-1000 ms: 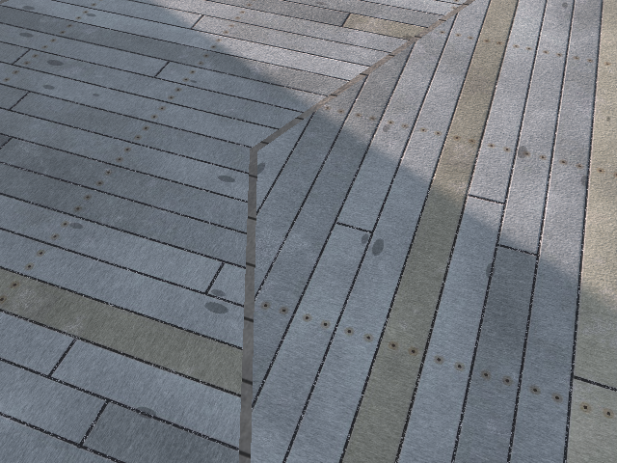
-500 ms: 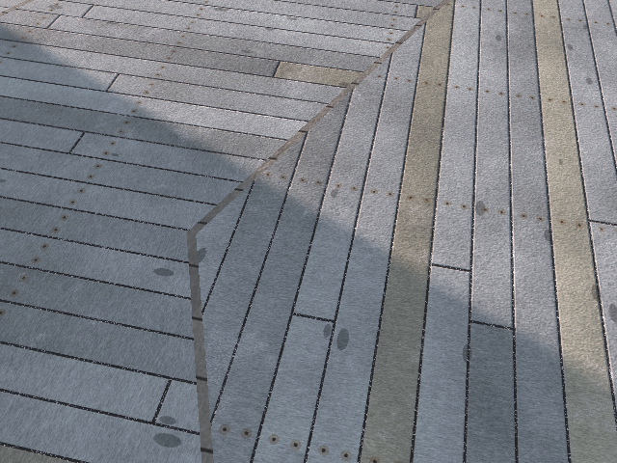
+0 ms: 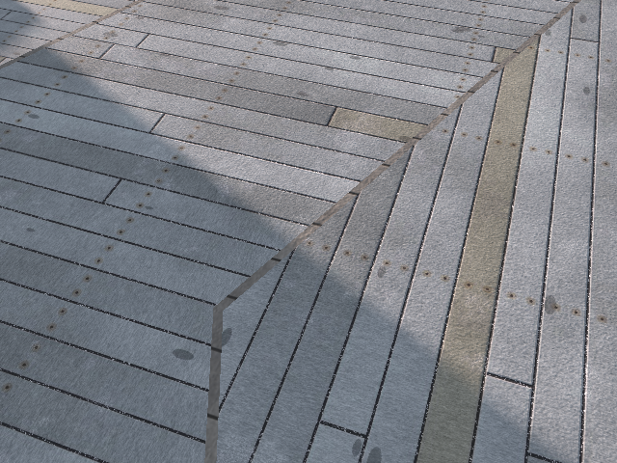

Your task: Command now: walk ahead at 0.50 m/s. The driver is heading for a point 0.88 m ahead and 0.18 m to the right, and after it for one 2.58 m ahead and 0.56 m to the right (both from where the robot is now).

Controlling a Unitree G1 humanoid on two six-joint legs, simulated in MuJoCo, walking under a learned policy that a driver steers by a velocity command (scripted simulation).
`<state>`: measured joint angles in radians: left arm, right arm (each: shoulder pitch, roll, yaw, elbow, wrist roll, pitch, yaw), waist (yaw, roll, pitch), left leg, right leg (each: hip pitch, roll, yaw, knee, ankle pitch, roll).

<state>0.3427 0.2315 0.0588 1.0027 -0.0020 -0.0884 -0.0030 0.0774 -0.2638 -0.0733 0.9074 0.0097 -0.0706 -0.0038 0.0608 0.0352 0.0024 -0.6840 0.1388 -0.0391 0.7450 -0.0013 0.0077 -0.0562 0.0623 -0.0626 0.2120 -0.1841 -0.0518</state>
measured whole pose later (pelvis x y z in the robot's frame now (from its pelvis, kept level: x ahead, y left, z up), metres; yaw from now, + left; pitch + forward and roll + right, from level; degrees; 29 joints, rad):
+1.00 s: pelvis +0.57 -0.02 +0.00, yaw -17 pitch +2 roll +0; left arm 0.30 0.25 0.07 0.85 -0.01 -0.06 -0.01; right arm 0.09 -0.29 -0.07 0.83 -0.01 -0.11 -0.01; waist 0.04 0.03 0.03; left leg -0.63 0.11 -0.07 0.95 -0.23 -0.03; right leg -0.22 0.10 0.06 0.35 -0.16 -0.09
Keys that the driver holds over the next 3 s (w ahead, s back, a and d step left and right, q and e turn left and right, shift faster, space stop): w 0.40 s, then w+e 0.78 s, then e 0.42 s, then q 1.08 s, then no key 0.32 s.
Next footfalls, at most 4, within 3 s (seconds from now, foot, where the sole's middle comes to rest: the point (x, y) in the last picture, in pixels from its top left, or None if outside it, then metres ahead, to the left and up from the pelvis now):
0.20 left None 0.30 0.16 -0.79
0.76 right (387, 421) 0.60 -0.09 -0.79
1.24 left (338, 295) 0.93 0.02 -0.79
1.70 right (440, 331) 0.84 -0.23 -0.79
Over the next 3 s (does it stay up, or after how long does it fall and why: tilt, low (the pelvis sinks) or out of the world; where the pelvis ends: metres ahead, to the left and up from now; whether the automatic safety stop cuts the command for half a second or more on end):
stays up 0.88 -0.09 -0.01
